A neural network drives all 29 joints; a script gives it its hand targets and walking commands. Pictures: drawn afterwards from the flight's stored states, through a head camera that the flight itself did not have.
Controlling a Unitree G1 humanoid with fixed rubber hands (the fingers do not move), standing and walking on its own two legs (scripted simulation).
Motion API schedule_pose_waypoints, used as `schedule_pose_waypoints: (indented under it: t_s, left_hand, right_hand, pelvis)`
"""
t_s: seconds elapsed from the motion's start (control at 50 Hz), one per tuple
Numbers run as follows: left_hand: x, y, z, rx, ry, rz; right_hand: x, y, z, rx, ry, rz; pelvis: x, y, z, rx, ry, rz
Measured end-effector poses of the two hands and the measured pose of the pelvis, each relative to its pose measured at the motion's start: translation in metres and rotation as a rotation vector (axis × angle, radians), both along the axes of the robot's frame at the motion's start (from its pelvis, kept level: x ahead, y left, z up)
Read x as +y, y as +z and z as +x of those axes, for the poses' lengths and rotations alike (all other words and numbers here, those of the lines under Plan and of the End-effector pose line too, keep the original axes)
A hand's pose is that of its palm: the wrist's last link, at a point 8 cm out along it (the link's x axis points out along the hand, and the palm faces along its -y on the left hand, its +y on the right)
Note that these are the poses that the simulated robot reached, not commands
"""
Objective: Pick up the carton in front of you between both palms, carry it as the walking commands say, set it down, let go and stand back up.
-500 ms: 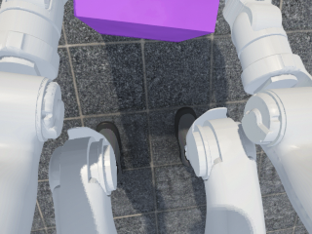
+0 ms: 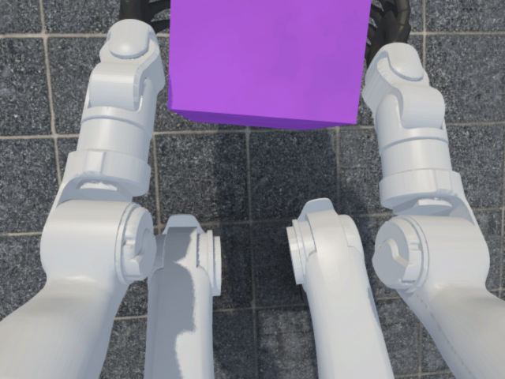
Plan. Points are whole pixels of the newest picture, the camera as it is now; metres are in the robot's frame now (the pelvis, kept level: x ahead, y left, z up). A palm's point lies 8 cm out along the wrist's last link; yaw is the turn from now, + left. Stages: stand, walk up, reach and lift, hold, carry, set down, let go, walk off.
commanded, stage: reach and lift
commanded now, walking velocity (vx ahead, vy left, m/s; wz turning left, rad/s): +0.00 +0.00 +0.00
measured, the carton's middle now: (259, 52) +0.55 -0.03 -0.19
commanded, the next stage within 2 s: none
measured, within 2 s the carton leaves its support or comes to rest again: neither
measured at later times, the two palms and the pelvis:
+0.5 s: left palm out of the picture +0.51 +0.12 +0.05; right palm (486, 22) +0.48 -0.17 +0.05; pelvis -0.01 +0.00 +0.11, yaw +1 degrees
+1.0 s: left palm out of the picture +0.45 +0.13 +0.21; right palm out of the picture +0.43 -0.17 +0.21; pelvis +0.04 +0.00 +0.25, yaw +1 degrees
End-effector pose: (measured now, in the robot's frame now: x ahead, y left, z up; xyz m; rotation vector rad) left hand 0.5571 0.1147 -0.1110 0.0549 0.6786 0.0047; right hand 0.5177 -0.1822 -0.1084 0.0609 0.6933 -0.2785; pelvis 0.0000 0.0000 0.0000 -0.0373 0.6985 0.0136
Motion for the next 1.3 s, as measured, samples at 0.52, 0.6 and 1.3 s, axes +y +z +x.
schedule_pose_waypoints:
  t_s: [0.52,0.6,1.3]
  left_hand:
    - [0.01,0.17,-0.053,0.005,0.058,-0.009]
    - [0.014,0.195,-0.062,0.012,0.071,-0.013]
    - [0.024,0.412,-0.144,0.011,0.143,-0.021]
  right_hand:
    - [0.009,0.166,-0.04,0.004,0.054,-0.001]
    - [0.012,0.192,-0.046,0.009,0.062,0.0]
    - [0.021,0.409,-0.108,0.007,0.117,0.009]
  pelvis:
    - [-0.003,0.113,-0.008,0.046,0.002,0.016]
    - [-0.004,0.134,0.002,0.024,0.003,0.017]
    - [-0.005,0.325,0.075,-0.379,-0.003,0.034]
